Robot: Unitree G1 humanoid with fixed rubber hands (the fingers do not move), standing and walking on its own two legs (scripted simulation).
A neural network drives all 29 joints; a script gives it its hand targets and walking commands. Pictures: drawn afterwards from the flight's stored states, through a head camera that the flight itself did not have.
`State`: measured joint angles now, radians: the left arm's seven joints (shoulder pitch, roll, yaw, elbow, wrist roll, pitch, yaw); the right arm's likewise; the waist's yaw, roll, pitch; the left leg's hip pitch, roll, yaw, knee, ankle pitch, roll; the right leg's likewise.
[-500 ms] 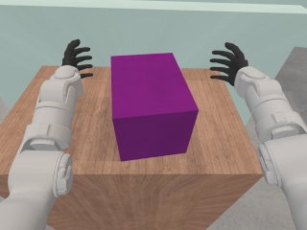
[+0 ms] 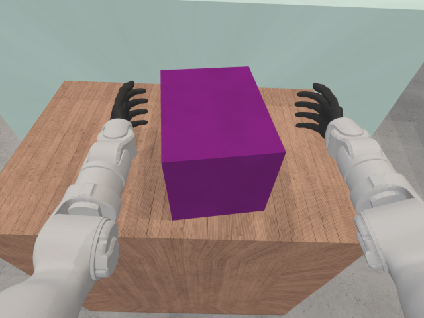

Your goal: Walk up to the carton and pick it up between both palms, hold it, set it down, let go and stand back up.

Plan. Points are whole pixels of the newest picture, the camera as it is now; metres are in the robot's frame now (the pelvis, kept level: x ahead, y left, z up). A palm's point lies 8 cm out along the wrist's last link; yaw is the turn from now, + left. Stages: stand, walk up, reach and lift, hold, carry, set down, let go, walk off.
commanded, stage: reach and lift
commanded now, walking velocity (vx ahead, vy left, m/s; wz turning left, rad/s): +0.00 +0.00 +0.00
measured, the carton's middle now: (212, 140) +0.46 +0.03 +0.08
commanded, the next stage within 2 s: none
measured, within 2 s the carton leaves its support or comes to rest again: leaves its support in 1.88 s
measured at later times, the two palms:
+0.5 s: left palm (135, 125) +0.43 +0.17 +0.14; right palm (307, 123) +0.46 -0.15 +0.15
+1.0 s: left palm (137, 127) +0.43 +0.17 +0.14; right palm (295, 123) +0.46 -0.13 +0.15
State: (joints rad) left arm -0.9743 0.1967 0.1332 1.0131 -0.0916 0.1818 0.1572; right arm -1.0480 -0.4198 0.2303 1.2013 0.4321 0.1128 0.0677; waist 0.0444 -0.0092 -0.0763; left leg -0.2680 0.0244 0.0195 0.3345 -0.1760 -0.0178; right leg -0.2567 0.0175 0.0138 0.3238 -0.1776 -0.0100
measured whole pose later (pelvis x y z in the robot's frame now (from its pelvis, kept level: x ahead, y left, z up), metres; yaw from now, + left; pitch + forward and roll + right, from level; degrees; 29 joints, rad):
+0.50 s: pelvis +0.00 +0.00 +0.00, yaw +0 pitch +9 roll +0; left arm -0.97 0.11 0.18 1.04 -0.02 0.09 0.19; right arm -1.04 -0.31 0.17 1.22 0.43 0.02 0.00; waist 0.06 -0.01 -0.12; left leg -0.32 0.03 0.02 0.34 -0.18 -0.02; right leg -0.30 0.02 0.01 0.32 -0.17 -0.01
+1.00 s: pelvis +0.00 +0.00 +0.00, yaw +0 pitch +9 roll +0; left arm -0.97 0.07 0.25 1.04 0.03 0.08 0.22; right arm -1.04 -0.23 0.05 1.20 0.34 0.03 -0.05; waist 0.06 -0.01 -0.12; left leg -0.32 0.03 0.02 0.34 -0.18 -0.02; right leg -0.30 0.02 0.01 0.32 -0.17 -0.01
